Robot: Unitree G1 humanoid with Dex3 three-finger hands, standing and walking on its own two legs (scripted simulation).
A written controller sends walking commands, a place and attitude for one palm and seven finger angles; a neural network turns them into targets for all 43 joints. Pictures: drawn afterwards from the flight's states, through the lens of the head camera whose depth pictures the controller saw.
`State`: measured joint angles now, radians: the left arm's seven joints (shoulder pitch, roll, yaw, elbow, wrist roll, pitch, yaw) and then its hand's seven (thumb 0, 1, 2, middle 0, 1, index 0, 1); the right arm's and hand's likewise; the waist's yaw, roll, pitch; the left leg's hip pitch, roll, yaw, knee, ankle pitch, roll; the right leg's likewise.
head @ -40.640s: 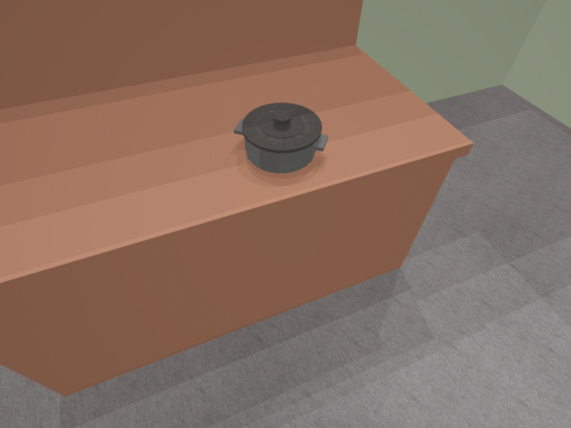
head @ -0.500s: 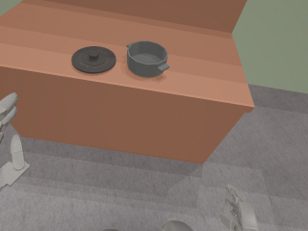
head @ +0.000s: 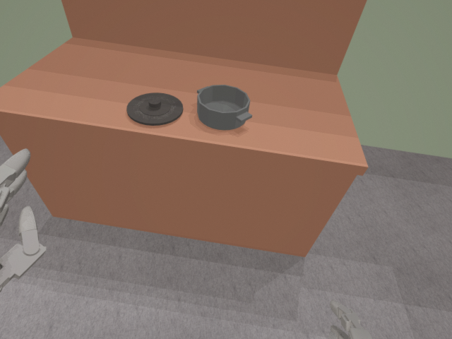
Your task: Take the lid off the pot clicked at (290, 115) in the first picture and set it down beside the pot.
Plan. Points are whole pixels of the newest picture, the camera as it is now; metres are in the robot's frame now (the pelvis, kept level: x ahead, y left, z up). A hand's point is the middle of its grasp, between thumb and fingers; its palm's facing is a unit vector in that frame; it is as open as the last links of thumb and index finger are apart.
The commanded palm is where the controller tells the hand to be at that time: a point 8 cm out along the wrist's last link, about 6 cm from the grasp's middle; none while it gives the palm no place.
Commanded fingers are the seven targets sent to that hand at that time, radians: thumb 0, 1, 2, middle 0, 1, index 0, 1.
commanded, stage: stop stepping back and stand still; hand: left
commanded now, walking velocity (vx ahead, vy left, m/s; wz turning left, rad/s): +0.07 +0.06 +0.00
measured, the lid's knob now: (154, 102) +0.86 +0.26 -0.06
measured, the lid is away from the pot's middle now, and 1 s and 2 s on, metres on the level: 0.24 0.24 0.24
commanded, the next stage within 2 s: let the arm hang, fingers relaxed in 0.06 s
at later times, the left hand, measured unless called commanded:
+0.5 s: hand out of the picture +0.09 +0.15 -0.17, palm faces +0.13 -0.98 -0.16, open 6.8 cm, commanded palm none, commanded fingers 0.00 0.90 0.90 -0.20 -0.30 -0.20 -0.30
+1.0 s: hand out of the picture +0.05 +0.15 -0.18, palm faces +0.11 -0.98 -0.18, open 7.2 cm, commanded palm none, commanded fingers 0.00 0.90 0.90 -0.20 -0.30 -0.20 -0.30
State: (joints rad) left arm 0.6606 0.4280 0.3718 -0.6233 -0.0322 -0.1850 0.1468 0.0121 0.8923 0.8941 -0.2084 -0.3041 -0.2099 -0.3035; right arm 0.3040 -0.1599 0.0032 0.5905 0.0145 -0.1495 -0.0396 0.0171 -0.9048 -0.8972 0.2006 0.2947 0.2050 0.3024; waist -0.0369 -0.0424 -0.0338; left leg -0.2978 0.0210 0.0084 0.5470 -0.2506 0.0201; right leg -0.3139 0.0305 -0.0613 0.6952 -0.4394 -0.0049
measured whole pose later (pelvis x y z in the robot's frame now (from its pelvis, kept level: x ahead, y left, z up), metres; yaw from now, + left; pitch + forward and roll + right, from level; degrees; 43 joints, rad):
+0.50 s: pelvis +0.02 -0.03 -0.01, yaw +5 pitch +1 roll -1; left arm 0.24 0.14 0.04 0.84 0.02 0.00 0.03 -0.07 1.01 0.89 -0.21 -0.30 -0.21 -0.30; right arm 0.29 -0.18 -0.04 0.93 -0.02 0.02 -0.01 0.01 -0.91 -0.90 0.20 0.29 0.21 0.30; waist -0.02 -0.01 0.06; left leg -0.38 -0.01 -0.04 0.80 -0.42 0.01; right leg -0.32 0.06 -0.02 0.62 -0.31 -0.05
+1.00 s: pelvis +0.06 -0.01 +0.00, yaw +4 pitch +0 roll -1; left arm 0.27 0.14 0.02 1.11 0.01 0.00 0.05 0.01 0.94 0.89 -0.20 -0.30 -0.20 -0.30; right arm 0.30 -0.11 -0.04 1.09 -0.01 0.00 -0.05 0.02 -0.94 -0.90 0.20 0.29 0.21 0.30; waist -0.01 -0.01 0.04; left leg -0.15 -0.01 0.03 0.47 -0.32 0.03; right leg -0.17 0.05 0.02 0.45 -0.28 -0.03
